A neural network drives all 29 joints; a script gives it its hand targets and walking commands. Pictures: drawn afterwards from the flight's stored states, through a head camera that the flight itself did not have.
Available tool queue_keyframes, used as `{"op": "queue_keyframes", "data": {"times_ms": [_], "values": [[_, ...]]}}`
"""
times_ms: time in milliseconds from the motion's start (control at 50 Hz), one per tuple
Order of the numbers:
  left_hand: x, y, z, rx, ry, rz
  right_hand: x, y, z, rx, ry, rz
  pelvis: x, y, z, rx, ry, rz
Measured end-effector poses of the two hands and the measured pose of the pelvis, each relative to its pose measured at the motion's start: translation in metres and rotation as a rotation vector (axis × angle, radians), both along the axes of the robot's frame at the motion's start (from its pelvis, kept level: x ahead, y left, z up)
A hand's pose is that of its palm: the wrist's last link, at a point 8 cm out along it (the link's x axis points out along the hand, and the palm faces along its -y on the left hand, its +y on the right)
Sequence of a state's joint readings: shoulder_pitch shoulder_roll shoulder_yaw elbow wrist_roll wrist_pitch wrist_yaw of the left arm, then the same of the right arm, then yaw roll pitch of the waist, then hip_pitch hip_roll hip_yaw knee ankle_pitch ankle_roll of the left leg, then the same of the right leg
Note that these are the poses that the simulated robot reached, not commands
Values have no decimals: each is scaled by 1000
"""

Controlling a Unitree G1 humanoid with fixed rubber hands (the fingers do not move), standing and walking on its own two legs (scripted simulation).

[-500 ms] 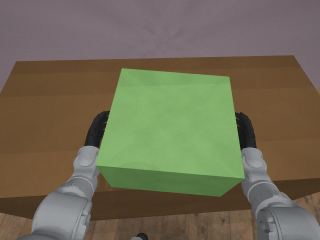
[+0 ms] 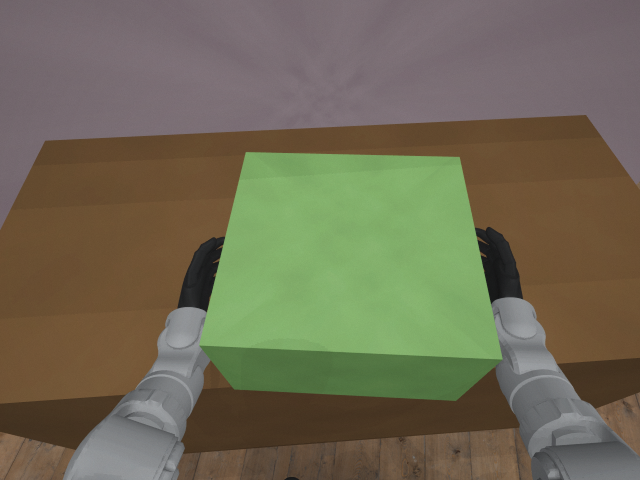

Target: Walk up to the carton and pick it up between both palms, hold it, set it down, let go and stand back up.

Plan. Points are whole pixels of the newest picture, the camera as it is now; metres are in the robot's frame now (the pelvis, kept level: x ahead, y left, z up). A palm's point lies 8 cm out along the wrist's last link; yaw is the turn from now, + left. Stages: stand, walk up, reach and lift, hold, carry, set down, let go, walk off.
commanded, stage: reach and lift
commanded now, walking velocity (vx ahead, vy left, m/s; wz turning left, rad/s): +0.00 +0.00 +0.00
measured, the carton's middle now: (347, 272) +0.40 -0.02 -0.02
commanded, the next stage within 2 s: none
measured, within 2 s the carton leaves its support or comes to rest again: neither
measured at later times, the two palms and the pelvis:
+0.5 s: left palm (191, 269) +0.37 +0.18 +0.06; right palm (527, 267) +0.36 -0.22 +0.06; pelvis +0.01 -0.01 +0.02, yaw +0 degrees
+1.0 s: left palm (172, 256) +0.35 +0.18 +0.12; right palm (554, 249) +0.34 -0.23 +0.12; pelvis +0.00 -0.02 +0.03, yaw +1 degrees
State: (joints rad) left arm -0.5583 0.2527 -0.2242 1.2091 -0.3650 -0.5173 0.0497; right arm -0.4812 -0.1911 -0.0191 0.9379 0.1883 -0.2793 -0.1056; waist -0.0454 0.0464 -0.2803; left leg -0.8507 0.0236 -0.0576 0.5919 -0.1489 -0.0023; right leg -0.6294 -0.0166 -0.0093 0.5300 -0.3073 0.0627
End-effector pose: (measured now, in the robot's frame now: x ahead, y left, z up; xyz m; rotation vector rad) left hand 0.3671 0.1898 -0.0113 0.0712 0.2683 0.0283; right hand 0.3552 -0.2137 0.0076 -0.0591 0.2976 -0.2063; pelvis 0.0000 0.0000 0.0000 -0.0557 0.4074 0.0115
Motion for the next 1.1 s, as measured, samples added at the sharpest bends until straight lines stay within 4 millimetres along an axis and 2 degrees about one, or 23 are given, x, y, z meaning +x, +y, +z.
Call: {"op": "queue_keyframes", "data": {"times_ms": [100, 340, 640, 940, 1100], "values": [[2, -5, 11, -4, -20, -4, -1, -5, 11, 12, -19, -12, -1, -3, 2, 7, -19, 0], [11, -12, 55, -7, -72, -12, 5, -12, 46, 62, -73, -29, 3, -8, 13, 32, -102, -15], [-6, -9, 76, -34, -42, 16, -6, -9, 61, 102, -48, -24, 8, -13, 21, 42, -192, -3], [-16, -11, 121, -32, -70, 28, -10, -11, 103, 93, -72, -4, -2, -17, 26, 50, -291, -1], [-19, -11, 136, -46, -76, 34, -11, -12, 120, 79, -76, 3, -8, -20, 27, 51, -321, -1]]}}
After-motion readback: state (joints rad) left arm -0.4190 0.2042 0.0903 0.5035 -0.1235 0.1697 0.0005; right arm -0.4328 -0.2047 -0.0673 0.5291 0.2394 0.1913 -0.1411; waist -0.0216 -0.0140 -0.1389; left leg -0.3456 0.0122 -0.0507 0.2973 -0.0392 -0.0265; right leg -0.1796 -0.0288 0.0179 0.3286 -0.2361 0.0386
